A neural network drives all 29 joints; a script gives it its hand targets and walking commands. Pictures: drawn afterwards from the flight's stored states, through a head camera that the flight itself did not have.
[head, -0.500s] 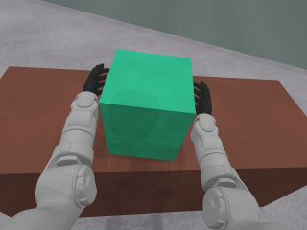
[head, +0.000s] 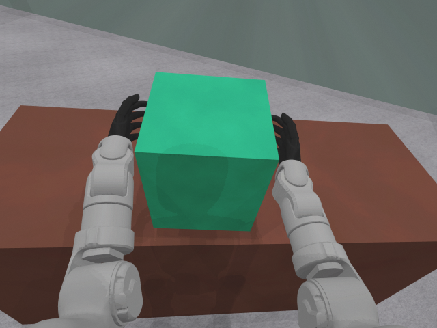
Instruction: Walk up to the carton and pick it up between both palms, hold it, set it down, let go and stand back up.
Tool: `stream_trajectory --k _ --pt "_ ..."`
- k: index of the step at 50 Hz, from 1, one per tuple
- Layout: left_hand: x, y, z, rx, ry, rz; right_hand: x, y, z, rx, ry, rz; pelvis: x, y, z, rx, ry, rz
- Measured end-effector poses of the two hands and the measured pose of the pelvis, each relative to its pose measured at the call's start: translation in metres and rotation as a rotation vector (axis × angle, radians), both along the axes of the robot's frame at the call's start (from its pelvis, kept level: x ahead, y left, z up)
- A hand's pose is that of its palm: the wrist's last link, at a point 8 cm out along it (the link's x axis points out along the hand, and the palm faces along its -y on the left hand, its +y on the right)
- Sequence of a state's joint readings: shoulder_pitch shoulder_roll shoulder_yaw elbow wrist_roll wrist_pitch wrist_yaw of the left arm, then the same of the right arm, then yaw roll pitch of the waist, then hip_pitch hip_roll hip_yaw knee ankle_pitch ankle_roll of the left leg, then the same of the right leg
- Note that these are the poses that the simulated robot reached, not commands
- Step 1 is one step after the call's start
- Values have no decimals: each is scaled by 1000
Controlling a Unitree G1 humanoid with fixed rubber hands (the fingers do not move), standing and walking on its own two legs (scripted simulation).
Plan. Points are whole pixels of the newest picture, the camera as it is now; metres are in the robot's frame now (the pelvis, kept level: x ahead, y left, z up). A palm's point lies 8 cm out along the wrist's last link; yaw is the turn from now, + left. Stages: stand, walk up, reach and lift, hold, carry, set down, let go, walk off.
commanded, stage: reach and lift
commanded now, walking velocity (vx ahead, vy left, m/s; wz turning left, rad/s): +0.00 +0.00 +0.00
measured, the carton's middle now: (206, 157) +0.41 -0.01 +0.09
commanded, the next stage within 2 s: hold in 1.04 s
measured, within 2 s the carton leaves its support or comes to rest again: neither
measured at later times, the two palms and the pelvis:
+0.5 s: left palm (124, 130) +0.39 +0.14 +0.17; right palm (294, 145) +0.36 -0.16 +0.16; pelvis +0.01 -0.01 +0.00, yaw -1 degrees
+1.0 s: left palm (124, 129) +0.38 +0.14 +0.19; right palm (299, 145) +0.36 -0.16 +0.17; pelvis +0.00 -0.01 +0.00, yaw -1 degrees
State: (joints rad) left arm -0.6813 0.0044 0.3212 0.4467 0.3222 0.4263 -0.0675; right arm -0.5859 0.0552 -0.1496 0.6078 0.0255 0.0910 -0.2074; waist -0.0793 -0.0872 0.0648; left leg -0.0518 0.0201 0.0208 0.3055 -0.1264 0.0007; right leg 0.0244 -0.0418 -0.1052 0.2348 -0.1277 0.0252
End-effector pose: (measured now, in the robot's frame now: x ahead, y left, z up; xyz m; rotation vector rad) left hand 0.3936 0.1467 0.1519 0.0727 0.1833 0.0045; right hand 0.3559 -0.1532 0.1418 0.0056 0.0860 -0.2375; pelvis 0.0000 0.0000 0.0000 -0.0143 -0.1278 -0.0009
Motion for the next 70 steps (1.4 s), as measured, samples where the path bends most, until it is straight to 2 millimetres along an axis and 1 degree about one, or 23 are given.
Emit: stream_trajectory --k 5,9,18,24,29,34,39,47,58,70 --pt "-5 -1 5 6 14 13 -2 -1 2 6 7 10 -7 0 0 2 -4 -3" --pt "-6 -5 11 8 12 19 -1 -5 5 17 0 12 -10 0 0 3 3 -5" --pt "-1 -14 23 -5 0 26 5 -14 17 3 -15 16 -3 -3 1 7 -11 -17" --pt "-4 -9 21 -5 -3 41 9 -11 22 -13 -26 38 5 -5 1 5 -33 -17" --pt "-10 -4 16 4 -1 54 8 -6 19 -13 -26 55 9 -6 0 3 -44 -9" --pt "-14 -3 13 15 3 54 4 -5 14 -2 -24 64 8 -6 0 1 -42 -5" --pt "-17 -7 19 20 -8 53 1 -8 16 12 -37 59 6 -5 0 1 -31 -8" --pt "-17 -11 30 11 -15 49 -1 -12 26 12 -44 51 1 -6 0 5 -27 -20" --pt "-20 -4 39 0 -19 66 1 -6 39 10 -49 68 0 -7 0 5 -33 -18" --pt "-25 -1 45 5 -28 70 -2 -3 46 17 -58 74 0 -4 0 2 -42 -14"
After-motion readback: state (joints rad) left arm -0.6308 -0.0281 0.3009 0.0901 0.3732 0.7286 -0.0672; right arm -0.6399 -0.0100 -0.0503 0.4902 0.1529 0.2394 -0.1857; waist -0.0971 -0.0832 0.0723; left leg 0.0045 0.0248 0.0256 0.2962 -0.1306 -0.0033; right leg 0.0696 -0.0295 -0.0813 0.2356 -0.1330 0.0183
